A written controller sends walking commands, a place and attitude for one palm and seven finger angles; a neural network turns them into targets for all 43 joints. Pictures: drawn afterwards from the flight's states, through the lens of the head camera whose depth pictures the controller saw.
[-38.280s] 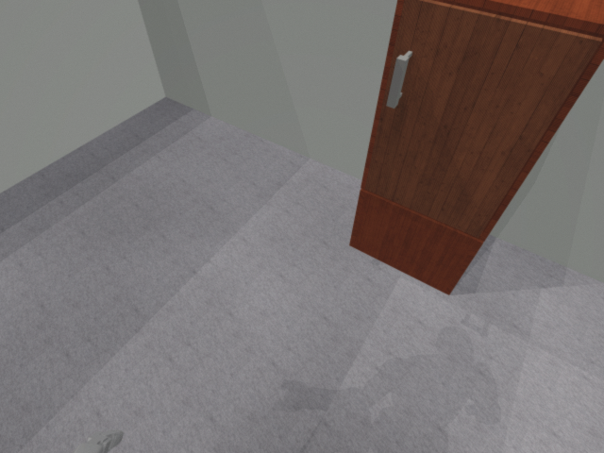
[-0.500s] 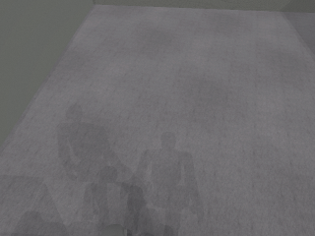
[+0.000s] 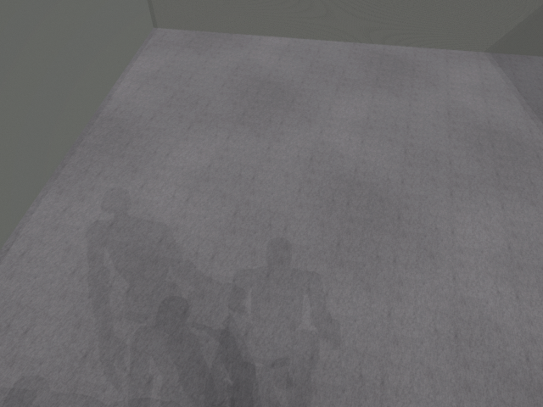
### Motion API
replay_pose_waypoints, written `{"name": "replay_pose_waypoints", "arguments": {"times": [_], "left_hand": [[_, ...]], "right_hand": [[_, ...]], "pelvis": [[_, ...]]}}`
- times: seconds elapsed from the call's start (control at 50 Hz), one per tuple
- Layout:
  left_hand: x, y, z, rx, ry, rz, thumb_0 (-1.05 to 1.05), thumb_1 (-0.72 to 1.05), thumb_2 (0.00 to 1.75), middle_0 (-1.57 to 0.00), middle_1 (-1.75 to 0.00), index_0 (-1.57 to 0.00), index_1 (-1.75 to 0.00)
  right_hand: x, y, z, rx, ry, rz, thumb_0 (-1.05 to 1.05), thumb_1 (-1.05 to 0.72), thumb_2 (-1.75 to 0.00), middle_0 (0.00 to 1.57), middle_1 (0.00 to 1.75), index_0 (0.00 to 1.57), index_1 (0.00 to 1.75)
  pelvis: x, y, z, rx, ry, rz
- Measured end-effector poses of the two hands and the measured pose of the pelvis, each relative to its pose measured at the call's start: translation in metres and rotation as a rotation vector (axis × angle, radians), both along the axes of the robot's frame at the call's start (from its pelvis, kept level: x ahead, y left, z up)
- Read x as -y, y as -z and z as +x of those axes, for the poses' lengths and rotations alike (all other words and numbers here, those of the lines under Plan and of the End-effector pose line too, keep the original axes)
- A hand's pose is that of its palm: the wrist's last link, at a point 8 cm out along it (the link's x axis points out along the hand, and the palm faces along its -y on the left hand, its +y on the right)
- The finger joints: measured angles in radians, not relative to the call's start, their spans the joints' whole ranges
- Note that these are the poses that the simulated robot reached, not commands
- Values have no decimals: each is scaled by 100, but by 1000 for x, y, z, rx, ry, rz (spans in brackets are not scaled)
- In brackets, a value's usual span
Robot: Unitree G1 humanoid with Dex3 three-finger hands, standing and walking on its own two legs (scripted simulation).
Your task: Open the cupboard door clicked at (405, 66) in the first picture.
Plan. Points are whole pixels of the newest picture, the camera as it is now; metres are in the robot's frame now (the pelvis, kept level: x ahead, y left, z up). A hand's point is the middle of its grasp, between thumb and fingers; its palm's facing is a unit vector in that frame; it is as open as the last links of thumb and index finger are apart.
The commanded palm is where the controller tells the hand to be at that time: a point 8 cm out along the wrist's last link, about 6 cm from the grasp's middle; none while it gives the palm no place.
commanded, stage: walk to a spot facing it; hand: left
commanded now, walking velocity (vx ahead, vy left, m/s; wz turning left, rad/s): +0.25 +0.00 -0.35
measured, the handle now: out of the picture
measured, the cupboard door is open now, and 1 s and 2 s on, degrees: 44 44 44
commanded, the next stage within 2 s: turn to face it in 0.02 s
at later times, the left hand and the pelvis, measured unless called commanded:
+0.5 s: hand (216, 313) +0.30 +0.13 -0.15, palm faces +0.08 -0.98 -0.20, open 7.3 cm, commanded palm none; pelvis +0.19 -0.05 +0.01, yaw +7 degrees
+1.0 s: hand (164, 360) +0.21 +0.20 -0.16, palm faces +0.42 -0.87 -0.25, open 7.4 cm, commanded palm none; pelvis +0.23 -0.03 +0.01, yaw +24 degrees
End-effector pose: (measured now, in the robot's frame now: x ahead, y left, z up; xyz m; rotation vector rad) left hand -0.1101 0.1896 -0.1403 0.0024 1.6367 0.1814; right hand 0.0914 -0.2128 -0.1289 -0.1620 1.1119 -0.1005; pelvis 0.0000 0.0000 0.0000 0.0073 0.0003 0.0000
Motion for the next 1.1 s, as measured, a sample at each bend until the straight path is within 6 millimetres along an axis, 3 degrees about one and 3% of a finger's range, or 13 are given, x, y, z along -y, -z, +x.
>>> {"name": "replay_pose_waypoints", "arguments": {"times": [0.12,0.2,0.32,0.4,0.46,0.52,0.62,0.7,0.78,0.86,0.98,1.1], "left_hand": [[-29,-7,151,236,84,41,1,91,90,-20,-30,-20,-30],[-40,-13,235,323,147,79,1,94,90,-20,-30,-20,-30],[-24,-16,342,426,210,111,1,93,90,-19,-30,-19,-30],[-2,-14,390,499,202,128,1,92,90,-19,-30,-19,-30],[10,-19,398,524,157,131,0,92,90,-20,-30,-20,-30],[18,-21,389,502,92,127,0,91,90,-20,-30,-20,-30],[2,-22,376,496,-18,165,-3,95,90,-20,-30,-20,-30],[-14,-10,355,464,-90,170,-2,94,90,-20,-30,-20,-30],[-33,13,327,413,-166,162,-1,92,90,-20,-30,-20,-30],[-47,14,305,333,-209,177,0,92,90,-20,-30,-20,-30],[-54,-12,295,326,-259,219,1,91,90,-20,-30,-20,-30],[-42,-27,296,322,-297,269,1,91,90,-20,-30,-20,-30]], "right_hand": [[19,-12,-29,-176,105,-67,-1,-96,-90,20,30,20,30],[20,-15,-49,-305,155,-53,-1,-94,-90,20,30,20,30],[11,-11,-61,-499,192,26,0,-92,-90,20,30,20,30],[19,3,-41,-585,185,72,1,-91,-90,20,30,20,30],[34,6,2,-549,137,63,1,-91,-90,20,30,20,30],[52,6,65,-449,67,32,1,-91,-90,20,30,20,30],[68,-2,176,-237,-62,-34,1,-91,-90,20,30,20,30],[62,-13,251,-100,-166,-86,1,-91,-90,19,30,19,30],[41,-19,307,15,-265,-133,1,-91,-90,19,30,19,30],[24,-27,327,52,-334,-148,0,-91,-90,20,30,19,30],[14,-28,324,-25,-395,-130,1,-90,-90,20,30,20,30],[21,-13,320,-109,-430,-84,1,-90,-90,20,30,20,30]], "pelvis": [[-5,-16,53,-5,34,-3],[2,-19,88,-8,43,-10],[25,-12,140,-21,-6,-2],[43,0,171,-32,-47,3],[50,-4,182,-19,-93,15],[54,-10,192,-17,-135,20],[53,-12,204,-18,-213,8],[45,-7,212,-11,-267,-9],[29,8,219,-9,-317,-25],[24,6,221,-20,-349,-29],[27,-11,228,-39,-408,-40],[43,-14,239,-46,-469,-30]]}}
